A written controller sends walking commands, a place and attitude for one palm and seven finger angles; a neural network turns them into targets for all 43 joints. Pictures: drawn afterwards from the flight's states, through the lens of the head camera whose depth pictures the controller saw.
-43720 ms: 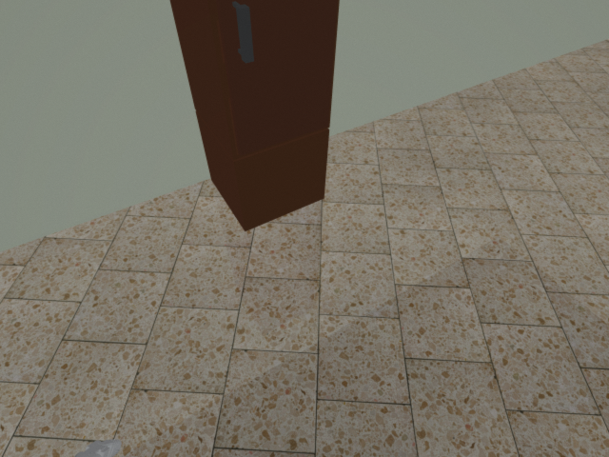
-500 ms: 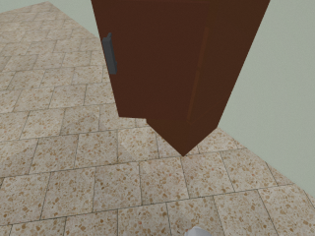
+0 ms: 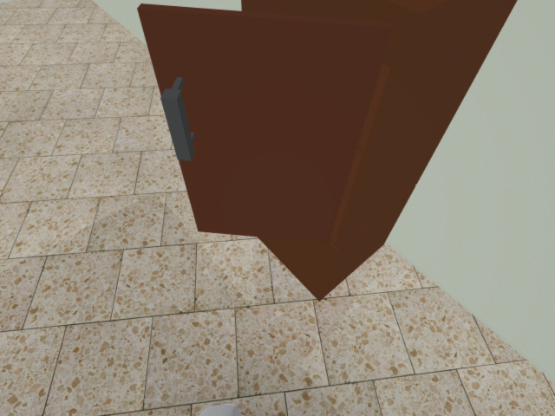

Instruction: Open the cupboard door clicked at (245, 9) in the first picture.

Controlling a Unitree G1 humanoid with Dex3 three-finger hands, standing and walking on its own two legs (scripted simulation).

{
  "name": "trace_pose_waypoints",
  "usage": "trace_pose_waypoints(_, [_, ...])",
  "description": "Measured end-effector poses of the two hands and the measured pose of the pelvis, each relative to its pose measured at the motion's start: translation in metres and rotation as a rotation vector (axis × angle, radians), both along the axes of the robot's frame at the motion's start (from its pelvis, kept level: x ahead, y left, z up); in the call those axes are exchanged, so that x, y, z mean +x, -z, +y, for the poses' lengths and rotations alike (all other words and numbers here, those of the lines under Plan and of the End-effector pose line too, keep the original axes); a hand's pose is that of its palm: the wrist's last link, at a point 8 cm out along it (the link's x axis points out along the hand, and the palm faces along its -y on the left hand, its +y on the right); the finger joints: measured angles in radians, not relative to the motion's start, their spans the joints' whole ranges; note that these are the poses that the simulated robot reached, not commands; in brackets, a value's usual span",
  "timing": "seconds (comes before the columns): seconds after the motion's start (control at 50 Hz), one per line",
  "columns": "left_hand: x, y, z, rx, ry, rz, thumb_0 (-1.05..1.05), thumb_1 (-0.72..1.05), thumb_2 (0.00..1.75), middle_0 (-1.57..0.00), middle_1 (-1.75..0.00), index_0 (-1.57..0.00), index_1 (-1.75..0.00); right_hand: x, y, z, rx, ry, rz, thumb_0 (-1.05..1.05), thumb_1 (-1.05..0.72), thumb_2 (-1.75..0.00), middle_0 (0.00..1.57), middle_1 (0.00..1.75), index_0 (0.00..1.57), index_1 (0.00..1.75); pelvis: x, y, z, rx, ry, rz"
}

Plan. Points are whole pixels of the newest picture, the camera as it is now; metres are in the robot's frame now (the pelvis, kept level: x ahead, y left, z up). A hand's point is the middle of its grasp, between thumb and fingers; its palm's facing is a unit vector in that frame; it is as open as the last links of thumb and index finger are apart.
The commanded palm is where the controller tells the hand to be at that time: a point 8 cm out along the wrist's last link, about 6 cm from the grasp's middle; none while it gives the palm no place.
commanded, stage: come to a stop and stand still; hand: left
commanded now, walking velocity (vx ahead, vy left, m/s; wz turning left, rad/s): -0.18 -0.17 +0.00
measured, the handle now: (182, 119) +0.57 +0.22 +0.08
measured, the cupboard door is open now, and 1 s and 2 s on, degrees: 44 44 44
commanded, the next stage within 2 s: look again from close up in 0.64 s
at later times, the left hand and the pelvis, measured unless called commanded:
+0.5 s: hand out of the picture +0.00 +0.18 -0.16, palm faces +0.00 -0.97 -0.23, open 7.3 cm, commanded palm none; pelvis -0.05 -0.01 +0.00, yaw -2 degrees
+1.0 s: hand out of the picture -0.02 +0.20 -0.18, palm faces -0.02 -0.98 -0.21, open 7.3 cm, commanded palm none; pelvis -0.03 +0.02 +0.00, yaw -2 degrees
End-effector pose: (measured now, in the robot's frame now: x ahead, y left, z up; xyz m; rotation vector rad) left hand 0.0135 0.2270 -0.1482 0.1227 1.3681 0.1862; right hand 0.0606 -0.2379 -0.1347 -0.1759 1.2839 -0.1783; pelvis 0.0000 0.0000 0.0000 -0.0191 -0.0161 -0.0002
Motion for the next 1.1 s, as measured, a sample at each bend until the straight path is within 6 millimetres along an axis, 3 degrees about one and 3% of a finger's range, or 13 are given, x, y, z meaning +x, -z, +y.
trace_pose_waypoints(0.1, [0.004, 0.011, 0.021, -0.002, -0.011, 0.018, 0.01, 0.92, 0.90, -0.20, -0.30, -0.20, -0.30, 0.026, -0.009, 0.013, -0.049, -0.036, -0.072, 0.00, -0.91, -0.90, 0.20, 0.30, 0.19, 0.30, 0.000, 0.004, 0.014, -0.007, 0.010, 0.007])
trace_pose_waypoints(0.24, [0.010, -0.001, 0.037, 0.008, 0.026, -0.016, 0.01, 0.91, 0.90, -0.20, -0.30, -0.20, -0.30, 0.019, -0.023, 0.019, -0.063, -0.029, -0.113, 0.00, -0.91, -0.90, 0.20, 0.30, 0.20, 0.30, -0.016, -0.006, 0.018, -0.019, 0.033, 0.035])
trace_pose_waypoints(0.32, [0.007, -0.008, 0.036, 0.015, 0.059, -0.023, 0.01, 0.91, 0.90, -0.20, -0.30, -0.20, -0.30, -0.006, -0.022, 0.013, -0.049, 0.000, -0.099, 0.00, -0.91, -0.90, 0.20, 0.30, 0.20, 0.30, -0.026, -0.008, 0.014, -0.026, 0.041, 0.039])
trace_pose_waypoints(0.42, [-0.001, -0.014, 0.020, 0.025, 0.082, -0.047, 0.01, 0.91, 0.90, -0.20, -0.30, -0.20, -0.30, -0.055, -0.011, -0.003, -0.020, 0.047, -0.027, 0.00, -0.91, -0.90, 0.21, 0.30, 0.20, 0.30, -0.040, -0.007, 0.001, -0.018, 0.030, 0.036])
trace_pose_waypoints(0.54, [-0.037, -0.020, -0.013, 0.025, 0.070, -0.026, 0.01, 0.91, 0.90, -0.20, -0.30, -0.20, -0.30, -0.115, 0.002, -0.021, 0.030, 0.090, 0.106, 0.00, -0.91, -0.90, 0.20, 0.30, 0.20, 0.30, -0.046, -0.009, -0.017, 0.027, 0.034, 0.016])
trace_pose_waypoints(0.62, [-0.055, -0.019, -0.030, -0.012, 0.060, 0.020, 0.01, 0.91, 0.90, -0.20, -0.30, -0.20, -0.30, -0.140, 0.000, -0.021, 0.040, 0.106, 0.159, 0.01, -0.91, -0.90, 0.20, 0.30, 0.19, 0.30, -0.043, -0.012, -0.020, 0.031, 0.036, 0.011])
trace_pose_waypoints(0.7, [-0.064, -0.008, -0.036, -0.045, 0.034, 0.055, 0.01, 0.91, 0.90, -0.20, -0.30, -0.20, -0.30, -0.153, 0.001, -0.015, 0.023, 0.094, 0.213, 0.01, -0.91, -0.90, 0.20, 0.30, 0.19, 0.30, -0.038, -0.005, -0.015, 0.011, 0.019, 0.018])
trace_pose_waypoints(0.78, [-0.069, 0.000, -0.033, -0.048, 0.025, 0.079, 0.01, 0.92, 0.90, -0.20, -0.30, -0.20, -0.30, -0.148, 0.001, -0.003, 0.018, 0.079, 0.234, 0.01, -0.91, -0.90, 0.20, 0.30, 0.19, 0.30, -0.037, -0.002, -0.009, 0.001, 0.022, 0.021])
trace_pose_waypoints(0.86, [-0.066, 0.006, -0.019, -0.055, 0.071, 0.098, 0.01, 0.92, 0.90, -0.20, -0.30, -0.20, -0.30, -0.123, 0.003, 0.016, 0.027, 0.070, 0.157, 0.01, -0.91, -0.90, 0.20, 0.30, 0.19, 0.30, -0.034, 0.002, 0.003, -0.007, 0.034, 0.030])
trace_pose_waypoints(0.92, [-0.056, 0.006, -0.003, -0.032, 0.075, 0.087, 0.01, 0.91, 0.90, -0.20, -0.30, -0.20, -0.30, -0.104, 0.008, 0.028, 0.026, 0.049, 0.104, 0.01, -0.93, -0.90, 0.20, 0.30, 0.19, 0.30, -0.031, 0.004, 0.012, -0.003, 0.035, 0.030])
trace_pose_waypoints(1.1, [-0.017, -0.005, 0.035, 0.050, 0.095, -0.006, 0.01, 0.91, 0.90, -0.20, -0.30, -0.20, -0.30, -0.066, 0.009, 0.030, 0.015, 0.026, 0.014, 0.02, -0.95, -0.90, 0.20, 0.30, 0.20, 0.30, -0.025, 0.003, 0.025, 0.015, 0.051, 0.021])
